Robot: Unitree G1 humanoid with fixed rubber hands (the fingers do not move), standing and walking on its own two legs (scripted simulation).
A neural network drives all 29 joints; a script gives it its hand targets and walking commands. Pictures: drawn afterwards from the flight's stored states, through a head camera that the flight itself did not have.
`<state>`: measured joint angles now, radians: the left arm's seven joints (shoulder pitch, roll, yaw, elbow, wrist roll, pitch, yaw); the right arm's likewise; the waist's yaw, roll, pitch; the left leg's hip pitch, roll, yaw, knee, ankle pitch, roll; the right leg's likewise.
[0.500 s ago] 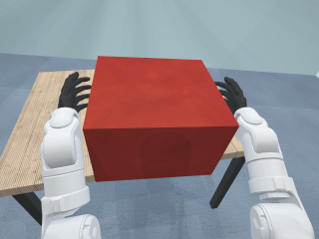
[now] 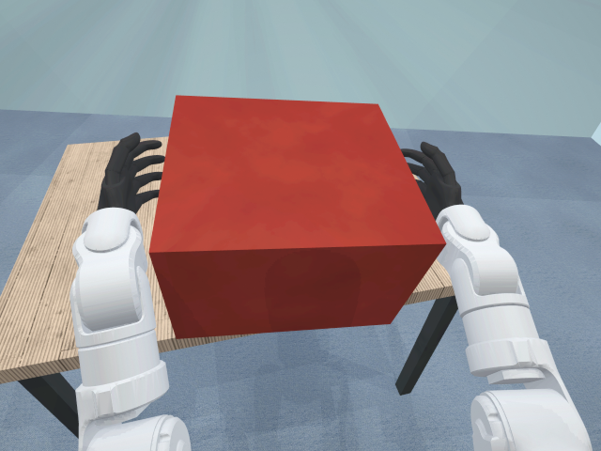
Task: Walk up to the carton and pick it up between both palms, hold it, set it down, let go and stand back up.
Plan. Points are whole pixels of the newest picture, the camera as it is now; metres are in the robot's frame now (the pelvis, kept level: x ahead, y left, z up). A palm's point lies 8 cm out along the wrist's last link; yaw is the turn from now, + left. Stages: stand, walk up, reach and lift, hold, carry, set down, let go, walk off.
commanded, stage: set down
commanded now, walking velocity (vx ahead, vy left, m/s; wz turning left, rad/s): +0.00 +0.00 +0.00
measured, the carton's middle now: (285, 212) +0.39 +0.02 +0.15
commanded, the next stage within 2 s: none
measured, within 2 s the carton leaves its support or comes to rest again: neither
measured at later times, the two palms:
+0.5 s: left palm (139, 211) +0.36 +0.20 +0.18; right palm (424, 209) +0.38 -0.18 +0.15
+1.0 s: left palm (156, 216) +0.38 +0.19 +0.15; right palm (422, 219) +0.40 -0.19 +0.12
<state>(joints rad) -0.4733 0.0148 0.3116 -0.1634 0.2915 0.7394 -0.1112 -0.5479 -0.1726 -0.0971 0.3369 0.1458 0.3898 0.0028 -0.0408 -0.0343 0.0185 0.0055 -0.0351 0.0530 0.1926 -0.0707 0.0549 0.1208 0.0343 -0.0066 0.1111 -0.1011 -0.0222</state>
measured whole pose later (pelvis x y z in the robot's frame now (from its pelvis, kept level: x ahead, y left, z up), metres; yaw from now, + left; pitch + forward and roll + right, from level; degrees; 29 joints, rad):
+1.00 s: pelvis +0.03 -0.04 +0.00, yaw +3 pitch -4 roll +1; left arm -0.51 0.08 0.31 0.26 0.20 0.34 -0.10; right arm -0.50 -0.12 -0.09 0.59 0.06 0.06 -0.08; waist -0.01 -0.06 0.02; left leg -0.05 -0.02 0.00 0.22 -0.11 0.01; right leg 0.06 0.05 -0.06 0.18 -0.18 -0.05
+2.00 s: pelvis +0.03 -0.03 +0.00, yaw +4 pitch +6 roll +0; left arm -0.74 0.07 0.43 0.74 0.25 0.05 -0.07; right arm -0.68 -0.07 -0.42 0.80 -0.24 -0.04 0.04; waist 0.00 -0.02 -0.03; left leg -0.22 -0.03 -0.02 0.18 -0.06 0.02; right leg -0.10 0.05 -0.08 0.14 -0.14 -0.05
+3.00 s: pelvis +0.03 -0.02 +0.00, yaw +2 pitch +19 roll +0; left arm -0.85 0.07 0.48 0.93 0.26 -0.13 -0.04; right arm -0.78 -0.07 -0.58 0.84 -0.36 -0.13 0.10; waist 0.03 0.03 -0.09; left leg -0.46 -0.03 0.01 0.16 -0.02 0.03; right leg -0.37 0.05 -0.05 0.15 -0.10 -0.03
